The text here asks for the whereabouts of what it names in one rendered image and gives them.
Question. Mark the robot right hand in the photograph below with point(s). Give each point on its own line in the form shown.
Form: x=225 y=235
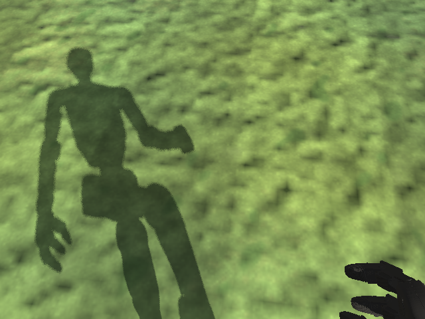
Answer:
x=410 y=301

